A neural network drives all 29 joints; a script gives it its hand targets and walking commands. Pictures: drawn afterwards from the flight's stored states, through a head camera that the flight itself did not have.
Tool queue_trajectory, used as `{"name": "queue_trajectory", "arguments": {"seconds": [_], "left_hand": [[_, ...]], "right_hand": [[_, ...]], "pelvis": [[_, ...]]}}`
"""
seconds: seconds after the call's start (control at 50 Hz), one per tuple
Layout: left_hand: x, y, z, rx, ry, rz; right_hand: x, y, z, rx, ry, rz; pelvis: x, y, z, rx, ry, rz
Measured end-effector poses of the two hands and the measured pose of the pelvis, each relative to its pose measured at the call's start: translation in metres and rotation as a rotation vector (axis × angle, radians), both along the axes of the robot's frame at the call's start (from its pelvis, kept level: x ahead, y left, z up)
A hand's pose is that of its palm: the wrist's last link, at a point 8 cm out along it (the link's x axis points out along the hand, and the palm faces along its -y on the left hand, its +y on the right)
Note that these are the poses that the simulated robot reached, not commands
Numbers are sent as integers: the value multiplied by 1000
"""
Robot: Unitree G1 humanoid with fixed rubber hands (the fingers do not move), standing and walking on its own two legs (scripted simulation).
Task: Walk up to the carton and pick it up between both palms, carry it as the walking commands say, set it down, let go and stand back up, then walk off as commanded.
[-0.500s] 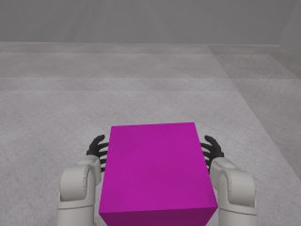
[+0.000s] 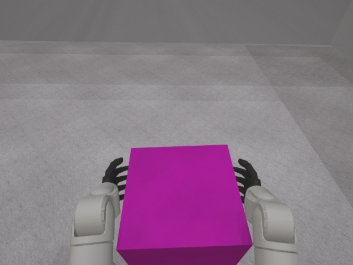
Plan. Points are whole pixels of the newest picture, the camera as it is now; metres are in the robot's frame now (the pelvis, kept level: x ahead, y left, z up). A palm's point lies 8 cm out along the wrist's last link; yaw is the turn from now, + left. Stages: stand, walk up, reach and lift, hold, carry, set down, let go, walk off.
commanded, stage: carry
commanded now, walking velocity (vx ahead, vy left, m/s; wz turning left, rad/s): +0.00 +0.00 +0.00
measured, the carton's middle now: (181, 214) +0.25 +0.00 +0.01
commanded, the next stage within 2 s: hold in 0.94 s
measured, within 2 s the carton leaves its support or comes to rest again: neither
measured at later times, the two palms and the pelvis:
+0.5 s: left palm (115, 186) +0.28 +0.15 +0.07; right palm (252, 190) +0.27 -0.16 +0.07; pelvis +0.01 -0.01 +0.00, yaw +0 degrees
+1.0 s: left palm (118, 186) +0.29 +0.14 +0.06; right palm (250, 189) +0.28 -0.16 +0.06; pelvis +0.02 -0.01 +0.00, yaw -1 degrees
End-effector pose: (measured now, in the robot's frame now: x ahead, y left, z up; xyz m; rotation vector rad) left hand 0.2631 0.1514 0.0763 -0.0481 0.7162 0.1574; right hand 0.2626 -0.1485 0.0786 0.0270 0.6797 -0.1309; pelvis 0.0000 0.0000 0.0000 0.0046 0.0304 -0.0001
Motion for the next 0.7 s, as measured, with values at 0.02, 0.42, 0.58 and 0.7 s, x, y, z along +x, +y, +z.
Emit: {"name": "queue_trajectory", "arguments": {"seconds": [0.02,0.42,0.58,0.7], "left_hand": [[1,0,0,0,0,0],[14,-6,-5,8,-10,-15],[17,-7,-6,9,-14,-13],[18,-7,-7,9,-16,-12]], "right_hand": [[0,0,-1,-1,0,0],[9,-6,-7,-15,-8,0],[13,-7,-8,-19,-12,5],[15,-8,-8,-21,-13,7]], "pelvis": [[1,0,0,0,0,0],[11,-4,1,2,-7,2],[14,-6,1,3,-10,3],[15,-7,2,3,-11,3]]}}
